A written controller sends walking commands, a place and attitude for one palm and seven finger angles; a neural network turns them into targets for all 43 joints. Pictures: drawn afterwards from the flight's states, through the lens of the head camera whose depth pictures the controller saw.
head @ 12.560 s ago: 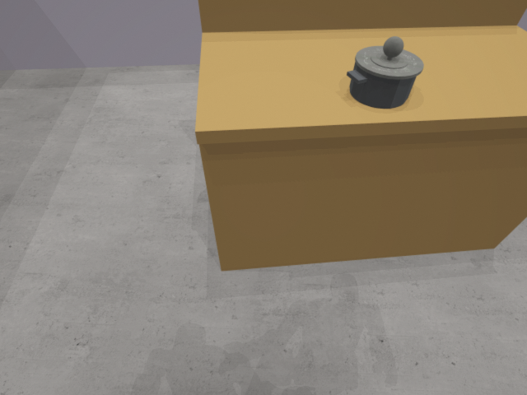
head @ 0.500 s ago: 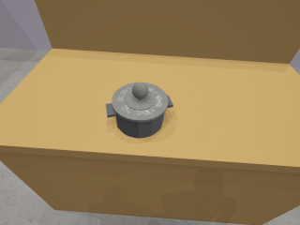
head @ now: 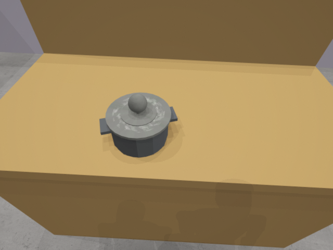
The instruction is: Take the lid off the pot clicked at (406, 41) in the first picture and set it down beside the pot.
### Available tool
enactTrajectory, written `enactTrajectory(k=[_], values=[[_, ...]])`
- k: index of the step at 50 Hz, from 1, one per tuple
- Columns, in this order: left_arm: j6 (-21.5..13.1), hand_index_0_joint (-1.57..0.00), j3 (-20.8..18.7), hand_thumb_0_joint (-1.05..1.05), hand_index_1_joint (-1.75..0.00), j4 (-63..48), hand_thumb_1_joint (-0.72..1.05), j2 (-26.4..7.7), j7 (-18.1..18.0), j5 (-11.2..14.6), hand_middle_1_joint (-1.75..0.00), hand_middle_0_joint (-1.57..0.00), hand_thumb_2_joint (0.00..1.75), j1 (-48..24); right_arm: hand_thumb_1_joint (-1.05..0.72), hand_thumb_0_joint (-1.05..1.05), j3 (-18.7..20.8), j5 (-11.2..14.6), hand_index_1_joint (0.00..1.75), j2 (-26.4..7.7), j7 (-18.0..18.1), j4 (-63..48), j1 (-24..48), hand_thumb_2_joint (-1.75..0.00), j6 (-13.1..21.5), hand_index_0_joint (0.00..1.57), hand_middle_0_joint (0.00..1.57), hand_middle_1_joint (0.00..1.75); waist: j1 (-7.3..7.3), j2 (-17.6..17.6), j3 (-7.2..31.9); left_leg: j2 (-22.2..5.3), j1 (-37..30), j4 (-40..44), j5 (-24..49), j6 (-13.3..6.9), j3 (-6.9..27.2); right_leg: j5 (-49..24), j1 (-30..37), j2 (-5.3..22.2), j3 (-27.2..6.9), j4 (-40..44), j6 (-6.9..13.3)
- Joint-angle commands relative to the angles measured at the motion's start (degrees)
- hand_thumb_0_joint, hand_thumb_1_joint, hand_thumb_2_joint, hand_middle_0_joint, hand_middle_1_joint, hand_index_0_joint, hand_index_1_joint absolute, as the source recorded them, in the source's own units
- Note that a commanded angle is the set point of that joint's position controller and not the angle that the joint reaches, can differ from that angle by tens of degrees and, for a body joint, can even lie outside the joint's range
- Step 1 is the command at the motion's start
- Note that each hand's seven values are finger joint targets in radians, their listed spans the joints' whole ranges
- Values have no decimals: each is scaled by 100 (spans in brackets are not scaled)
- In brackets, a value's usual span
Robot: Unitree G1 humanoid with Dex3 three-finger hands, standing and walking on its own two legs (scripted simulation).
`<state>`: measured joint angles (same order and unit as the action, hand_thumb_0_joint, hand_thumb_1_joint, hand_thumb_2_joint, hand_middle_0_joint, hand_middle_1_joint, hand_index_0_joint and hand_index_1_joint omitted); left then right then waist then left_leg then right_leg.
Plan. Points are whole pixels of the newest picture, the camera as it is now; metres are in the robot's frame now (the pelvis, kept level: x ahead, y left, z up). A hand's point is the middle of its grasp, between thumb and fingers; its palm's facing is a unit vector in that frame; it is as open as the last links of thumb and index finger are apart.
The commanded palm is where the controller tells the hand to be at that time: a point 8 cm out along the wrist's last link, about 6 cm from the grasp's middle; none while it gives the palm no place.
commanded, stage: look again from close up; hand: left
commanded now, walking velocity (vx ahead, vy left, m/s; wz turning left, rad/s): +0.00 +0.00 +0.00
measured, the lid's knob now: (137, 103) +0.44 +0.11 +0.13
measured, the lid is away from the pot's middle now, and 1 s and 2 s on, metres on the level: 0.00 0.00 0.00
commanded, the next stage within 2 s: lift the closed hand beside the body in 0.32 s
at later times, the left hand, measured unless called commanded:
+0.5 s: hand out of the picture +0.02 +0.18 -0.15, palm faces +0.12 -0.96 -0.24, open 7.2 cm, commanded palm +0.09 +0.21 -0.05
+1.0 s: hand out of the picture +0.11 +0.21 +0.00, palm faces +0.27 -0.91 -0.33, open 3.2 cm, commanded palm +0.06 +0.26 +0.04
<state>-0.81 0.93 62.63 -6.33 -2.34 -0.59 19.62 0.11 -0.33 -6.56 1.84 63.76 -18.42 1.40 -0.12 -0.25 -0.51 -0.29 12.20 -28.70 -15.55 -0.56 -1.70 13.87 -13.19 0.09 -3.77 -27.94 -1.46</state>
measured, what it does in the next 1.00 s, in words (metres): stands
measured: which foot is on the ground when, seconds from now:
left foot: down 0.00-1.00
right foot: down 0.00-1.00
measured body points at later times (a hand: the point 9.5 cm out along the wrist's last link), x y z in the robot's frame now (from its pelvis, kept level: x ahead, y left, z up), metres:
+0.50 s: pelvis +0.00 +0.01 +0.00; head +0.01 +0.01 +0.45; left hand +0.02 +0.23 -0.14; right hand +0.00 -0.21 -0.15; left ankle +0.00 +0.11 -0.74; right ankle +0.01 -0.14 -0.74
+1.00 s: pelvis -0.01 -0.01 -0.01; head -0.02 -0.01 +0.44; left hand +0.09 +0.26 +0.03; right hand +0.19 -0.21 -0.08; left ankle +0.00 +0.11 -0.74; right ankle +0.01 -0.14 -0.74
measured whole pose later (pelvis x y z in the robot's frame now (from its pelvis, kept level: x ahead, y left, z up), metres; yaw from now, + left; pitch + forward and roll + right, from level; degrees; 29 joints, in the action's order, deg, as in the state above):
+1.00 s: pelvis -0.01 -0.01 -0.01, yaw +4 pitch -3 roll -1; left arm -0.9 -3.8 -10.5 -14.6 -4.7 0.5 37.9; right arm -1.7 0.4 -11.7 4.1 33.4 -13.1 8.6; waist 2.5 1.8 -1.2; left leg 0.5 13.5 -33.4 -16.8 -0.3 2.8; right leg 15.7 -11.8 0.8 0.8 -30.6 -1.2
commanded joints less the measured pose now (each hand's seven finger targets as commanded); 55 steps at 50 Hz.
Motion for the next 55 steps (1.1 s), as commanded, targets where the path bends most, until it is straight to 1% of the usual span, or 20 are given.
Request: enactTrajectory(k=[1,17,20,21,22,23,24,25,26,27,28,30,32,33,35,37,41,44,52,55], values=[[-77,-20,-81,0,-30,-118,90,-517,-35,-18,-30,-20,90,509,-90,0,79,22,30,-368,3,-134,-440,-90,80,20,20,30,2,0,-342,-485,-8,558,618,-81,407,-640,-211,495,-382,587,379],[-47,-20,-77,0,-30,-132,90,-512,-22,-14,-30,-20,90,534,-90,0,71,23,30,-341,1,-106,-464,-90,77,20,20,30,36,-38,-469,-522,168,686,266,-121,503,-287,-183,427,-282,652,357],[-63,-20,-80,0,-30,-112,90,-466,-31,-14,-30,-20,90,570,-90,0,66,26,30,-348,10,-101,-500,-90,110,20,20,30,26,72,-299,-526,34,653,566,-127,496,-546,-124,458,-286,567,356],[-128,-20,-169,0,-30,75,90,-894,-219,-93,-30,-20,90,594,-90,0,88,47,30,-776,-24,-528,219,-90,83,20,20,30,158,70,-436,-491,469,-332,916,64,310,-1856,4,692,-257,531,294],[-963,-24,-722,0,-35,-7630,90,-2667,-449,858,-35,-24,90,-3035,-90,0,198,209,30,-1839,22,-2398,797,-90,916,20,20,30,-2,1461,1748,83,-780,299,1025,93,552,-1797,542,455,-125,312,398],[-519,-29,264,0,-40,-7145,90,-1377,-701,441,-40,-29,90,-1237,-90,0,55,463,30,-1132,279,-2283,913,-90,1490,20,20,30,181,1573,2029,-62,-878,460,1143,234,261,-1109,599,289,178,90,543],[249,-33,659,0,-44,-6164,90,-403,-796,293,-44,-33,90,567,-90,0,26,572,30,-1081,253,-2159,990,-90,1632,20,20,30,143,1107,1410,-65,-564,682,983,215,454,-633,502,266,585,231,466],[478,-38,1335,0,-49,-6273,90,308,-709,293,-49,-38,90,431,-90,0,-111,532,30,-1079,206,-2298,905,-90,1774,20,20,30,7,621,763,-46,-387,786,660,89,508,-400,363,198,817,283,319],[450,-42,1514,0,-54,-6101,90,338,-635,143,-54,-42,90,393,-90,0,-137,419,30,-1221,161,-2380,964,-90,1892,20,20,30,-57,211,216,-24,-245,757,383,10,568,-272,98,124,862,349,284],[496,-46,1411,0,-59,-4909,90,492,-625,1,-59,-46,90,1043,-90,0,-71,329,30,-1207,115,-2358,1152,-90,1810,20,20,30,-80,-633,-540,-82,247,720,135,-49,675,-71,-229,54,960,445,271],[455,-51,1026,0,-64,-4425,90,161,-581,-96,-64,-51,90,1102,-90,0,67,231,30,-1330,9,-2386,1055,-90,1677,20,20,30,6,-1033,-746,-75,539,575,30,-45,665,90,-489,52,966,390,253],[167,-60,-32,0,-73,-5530,90,-819,-469,-121,-73,-60,90,1586,-90,0,220,157,30,-1346,-67,-2864,1287,-90,1525,20,20,30,313,-929,-329,-91,625,592,-94,18,591,349,-303,126,869,333,252],[-39,-68,-755,0,-83,-6735,90,-1426,-437,-34,-83,-68,90,2312,-90,0,248,184,30,-1249,-33,-3309,1520,-90,1463,20,20,30,547,-187,301,-107,409,624,123,98,465,172,275,186,786,215,309],[-73,-73,-517,0,-88,-7034,90,-1098,-368,-12,-88,-73,90,2435,-90,0,201,186,30,-1185,-41,-3546,1545,-90,1408,20,20,30,498,149,232,-63,405,624,179,118,408,60,242,177,758,156,323],[-137,-82,-305,0,-97,-7009,90,-854,-267,16,-97,-82,90,2036,-90,0,213,208,30,-1162,-19,-3761,1607,-90,1225,20,20,30,279,-36,-455,-86,600,517,-98,95,326,207,-268,155,721,238,295],[-235,-90,-605,0,-107,-6968,90,-1050,-255,14,-107,-90,90,1812,-90,0,255,168,30,-1201,26,-3852,1497,-90,1035,20,20,30,180,-137,-627,-67,667,346,-244,69,279,317,-469,158,727,360,294],[-486,-108,-681,0,-126,-8672,90,-1352,-233,73,-126,-108,90,1518,-90,0,139,114,30,-1147,125,-4232,1389,-90,1074,20,20,30,276,1151,413,-31,64,329,78,41,310,58,3,204,624,203,334],[-405,-121,-618,0,-140,-8465,90,-1203,-268,102,-140,-121,90,1546,-90,0,99,102,30,-1126,212,-4188,1397,-90,1044,20,20,30,196,356,30,-51,112,265,-56,-1,329,279,-209,153,666,378,284],[-388,-130,-1387,0,-150,-8789,90,-1743,-373,80,-150,-130,90,1944,-90,0,115,69,30,-1088,321,-3920,1546,-90,1157,20,20,30,390,63,166,-42,-142,253,285,-53,319,185,-4,141,652,519,259],[-410,-130,-1330,0,-150,-8885,90,-1631,-341,114,-150,-130,90,1865,-90,0,118,80,30,-1058,330,-3886,1604,-90,1188,20,20,30,369,91,5,-56,-178,304,322,-62,300,146,-55,158,675,547,226]])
